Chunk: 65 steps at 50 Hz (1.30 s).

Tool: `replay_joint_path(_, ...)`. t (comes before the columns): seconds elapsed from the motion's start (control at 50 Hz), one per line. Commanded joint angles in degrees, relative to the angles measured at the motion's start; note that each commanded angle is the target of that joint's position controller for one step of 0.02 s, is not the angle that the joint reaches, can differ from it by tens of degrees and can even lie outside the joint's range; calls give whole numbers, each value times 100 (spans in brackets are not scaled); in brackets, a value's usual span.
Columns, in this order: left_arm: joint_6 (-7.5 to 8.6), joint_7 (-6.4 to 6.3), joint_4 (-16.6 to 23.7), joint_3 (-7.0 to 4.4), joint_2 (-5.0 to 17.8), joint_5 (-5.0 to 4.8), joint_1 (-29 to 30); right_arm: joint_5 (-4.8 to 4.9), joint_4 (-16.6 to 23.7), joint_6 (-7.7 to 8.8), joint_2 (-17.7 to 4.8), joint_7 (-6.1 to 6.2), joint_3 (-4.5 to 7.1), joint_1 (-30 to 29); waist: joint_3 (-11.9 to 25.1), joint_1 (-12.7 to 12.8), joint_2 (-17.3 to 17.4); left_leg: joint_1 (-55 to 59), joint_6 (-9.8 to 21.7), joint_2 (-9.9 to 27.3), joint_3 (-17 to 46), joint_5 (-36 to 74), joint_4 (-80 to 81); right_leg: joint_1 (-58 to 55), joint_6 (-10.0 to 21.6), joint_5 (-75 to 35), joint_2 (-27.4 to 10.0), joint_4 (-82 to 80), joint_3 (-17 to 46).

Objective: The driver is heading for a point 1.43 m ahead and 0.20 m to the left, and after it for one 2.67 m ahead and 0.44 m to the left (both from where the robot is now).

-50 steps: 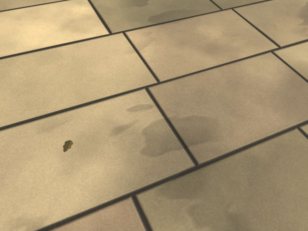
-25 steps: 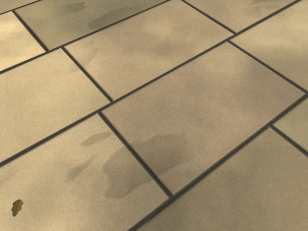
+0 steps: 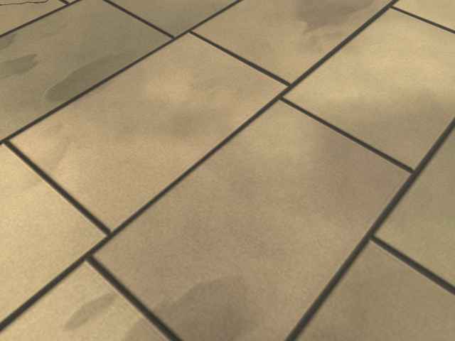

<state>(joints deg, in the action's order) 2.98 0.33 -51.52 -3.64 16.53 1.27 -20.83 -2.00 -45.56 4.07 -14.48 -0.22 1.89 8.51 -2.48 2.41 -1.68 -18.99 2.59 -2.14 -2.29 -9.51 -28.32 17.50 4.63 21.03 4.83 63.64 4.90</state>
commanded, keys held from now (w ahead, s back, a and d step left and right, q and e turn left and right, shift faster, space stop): w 1.00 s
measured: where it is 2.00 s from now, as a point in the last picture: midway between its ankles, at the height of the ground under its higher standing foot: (241, 189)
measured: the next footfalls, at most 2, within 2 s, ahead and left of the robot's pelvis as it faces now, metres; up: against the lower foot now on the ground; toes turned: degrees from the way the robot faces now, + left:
right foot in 0.38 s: +0.35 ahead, -0.11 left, +0.00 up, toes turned -5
left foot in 0.94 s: +0.66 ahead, +0.06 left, +0.00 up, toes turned +3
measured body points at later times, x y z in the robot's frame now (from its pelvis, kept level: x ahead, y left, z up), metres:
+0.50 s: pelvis +0.26 -0.04 +0.00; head +0.29 -0.06 +0.45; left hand +0.42 +0.20 -0.11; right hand +0.25 -0.30 -0.15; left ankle +0.14 +0.09 -0.65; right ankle +0.31 -0.11 -0.73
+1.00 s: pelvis +0.53 -0.01 -0.01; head +0.56 +0.00 +0.44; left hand +0.48 +0.23 -0.16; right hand +0.70 -0.26 -0.12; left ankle +0.62 +0.05 -0.73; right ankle +0.35 -0.11 -0.67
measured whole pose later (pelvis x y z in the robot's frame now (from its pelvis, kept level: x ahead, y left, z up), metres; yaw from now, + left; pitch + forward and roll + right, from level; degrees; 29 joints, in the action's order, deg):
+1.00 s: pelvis +0.53 -0.01 -0.01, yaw -1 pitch +0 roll -1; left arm 4.0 -0.3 -59.4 -1.7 12.3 0.5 -23.9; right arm -2.0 -48.5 3.9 -12.8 -0.6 2.2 4.2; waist -3.6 2.3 -0.4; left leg -23.9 5.3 -1.0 -6.0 -8.9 -32.9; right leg 6.9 4.0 25.1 1.9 52.8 -1.1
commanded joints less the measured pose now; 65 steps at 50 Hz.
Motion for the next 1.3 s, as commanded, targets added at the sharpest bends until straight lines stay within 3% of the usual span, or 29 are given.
replay_joint_path(0.02,-28,102,349,-34,309,117,-97,51,-44,117,-503,-6,124,635,174,-162,716,1128,796,1545,1889,421,1654,1289,-78,-261,-535,94,135)
replay_joint_path(0.08,-90,156,438,6,223,130,180,132,-264,243,-570,-50,148,949,177,-110,696,1227,898,1467,1417,1181,1829,1578,-177,-507,-600,-202,-24)
replay_joint_path(0.2,-46,250,944,217,-36,79,1747,158,-581,193,-576,-63,140,1449,-111,-403,666,1187,775,1127,622,1699,2096,1581,-368,-1724,-837,-2128,-702)
replay_joint_path(0.28,-22,206,1093,237,71,40,2221,133,-779,153,-745,-35,173,1817,-140,-521,669,1644,713,1378,644,2100,1877,1254,-227,-1723,-710,-2862,-845)
replay_joint_path(0.34,26,135,1039,182,190,71,1972,110,-878,89,-816,14,185,1805,-31,-313,666,2034,609,1509,594,3226,1219,678,16,-1196,-497,-3274,-905)
replay_joint_path(0.36,68,97,838,134,246,100,1400,130,-906,58,-832,24,185,1768,251,-41,572,2010,526,1388,438,3810,500,-79,135,-1235,-328,-3621,-983)
replay_joint_path(0.38,132,38,524,43,442,170,506,145,-895,42,-739,27,147,1780,773,290,377,1541,412,1139,221,3578,-558,-1323,311,-1279,-411,-3759,-838)
replay_joint_path(0.4,169,-39,369,-85,920,285,-549,155,-647,53,-500,25,68,1709,1535,668,-293,421,286,831,-40,1593,-2288,-2731,641,-776,-1824,-3871,693)
replay_joint_path(0.42,94,-49,307,-206,1360,205,-615,279,-590,35,-51,11,2,2349,1997,326,-1490,-1386,127,-145,-125,-2163,-4028,-3709,1364,-496,-3071,-4592,3173)
replay_joint_path(0.44,39,-22,353,-146,938,-19,-234,105,-653,-20,-725,54,173,1838,1309,304,-404,-1892,206,203,471,-1890,-4336,-3114,1212,-191,-2730,-4736,2930)
replay_joint_path(0.46,57,-4,407,-52,626,-42,278,116,-523,15,-638,5,181,1450,610,94,-288,-1939,238,419,508,-1343,-4176,-2371,1067,-552,-2464,-4870,2105)
replay_joint_path(0.48,100,25,400,7,380,-16,525,135,-518,25,-500,-21,151,1315,328,-62,-133,-1703,212,588,487,-1008,-3881,-1794,916,-1155,-2185,-5074,1548)
replay_joint_path(0.54,236,12,224,70,167,-38,469,-13,-642,-155,-296,-103,132,1440,122,-364,-218,-1072,51,727,374,-738,-3459,-1023,675,-2346,-1732,-5344,650)
replay_joint_path(0.58,296,-1,84,20,312,-100,299,-33,-571,-222,-263,-158,136,1220,113,-419,-188,-1312,-60,778,286,-493,-3271,-1075,790,-2318,-1705,-5558,464)
replay_joint_path(0.7,276,-6,-256,48,281,-93,-280,21,-134,-231,-170,-199,81,-186,-234,-173,-113,-1886,-230,825,26,648,-1867,-1333,690,-2752,-1457,-5755,-74)
replay_joint_path(0.84,231,-95,-627,49,386,-8,-814,48,215,-161,-236,-161,29,-1114,-395,34,-171,-1702,86,540,-178,595,-623,-2299,645,-3726,-1746,-5402,-193)
replay_joint_path(0.88,218,-128,-660,35,455,12,-664,49,166,-114,-300,-124,65,-849,-261,-163,-213,-1143,277,334,-275,160,-378,-2449,543,-4841,-1780,-4916,-306)
replay_joint_path(0.92,183,-127,-678,24,514,2,-484,17,-273,-35,-460,-31,178,471,436,-744,-124,517,522,-28,-440,138,108,-2256,362,-5848,-1548,-3366,-557)
replay_joint_path(0.94,191,-119,-583,71,410,-40,-452,-96,-572,21,-771,37,291,1521,1061,-1113,102,2078,770,580,218,43,149,-1252,254,-4638,-1317,-1985,-701)
replay_joint_path(0.96,199,-51,-418,197,-172,-265,-1037,-206,-641,17,-1445,70,474,2148,1901,-974,1359,3829,1502,2370,2955,-674,512,815,-49,-1440,-364,357,-1073)
replay_joint_path(0.98,190,-62,-502,59,256,-105,-910,30,-630,-56,-1280,4,448,1814,1893,-880,1023,3580,1639,2597,4160,-621,1222,1513,41,808,-71,1122,-268)
replay_joint_path(1.0,177,-56,-358,-1,345,-54,-408,136,-556,-76,-1016,-10,377,1139,899,-581,674,2714,1450,2362,3179,-910,1291,1835,99,341,-473,1194,-107)
replay_joint_path(1.02,206,-23,-290,24,250,-44,-112,135,-497,-46,-614,-38,275,746,374,-469,373,1915,1291,2122,2530,-632,1551,1748,102,-90,-696,860,-144)
replay_joint_path(1.04,175,-6,-298,28,120,-30,-30,121,-522,-8,-419,-36,217,582,109,-301,383,1428,1075,1833,2009,-363,1741,1534,88,-311,-870,504,-187)
replay_joint_path(1.06,92,22,-327,42,33,56,-114,140,-598,24,-251,-22,161,527,-16,-130,455,1016,874,1565,1576,-77,1896,1234,30,-456,-976,244,-220)
replay_joint_path(1.08,22,61,-373,58,-69,91,-230,129,-666,69,-259,-15,153,623,42,-69,609,849,903,1533,1388,267,1951,1013,-32,-508,-979,144,-279)
replay_joint_path(1.12,-33,101,-271,53,-103,122,36,173,-854,149,-331,-26,166,963,-9,-42,509,840,1006,1387,1205,854,2026,1162,-166,-695,-1044,-118,-426)
replay_joint_path(1.22,-52,119,213,74,-81,71,1343,184,-1022,118,-453,-5,188,1461,-294,-277,441,1089,1038,1139,1072,1095,2175,1839,-552,-1634,-1083,-1586,-629)
replay_joint_path(1.3,-31,104,506,123,-102,17,2124,152,-1098,84,-518,22,208,1864,-219,-539,533,1492,981,1104,1152,1592,1891,1751,-625,-2048,-869,-2490,-679)
Keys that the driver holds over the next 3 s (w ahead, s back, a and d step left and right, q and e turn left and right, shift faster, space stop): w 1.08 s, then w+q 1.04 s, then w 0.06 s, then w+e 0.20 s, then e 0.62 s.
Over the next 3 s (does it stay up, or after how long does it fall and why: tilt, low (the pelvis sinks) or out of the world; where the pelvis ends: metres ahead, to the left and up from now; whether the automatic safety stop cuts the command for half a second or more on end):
stays up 1.36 0.24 0.01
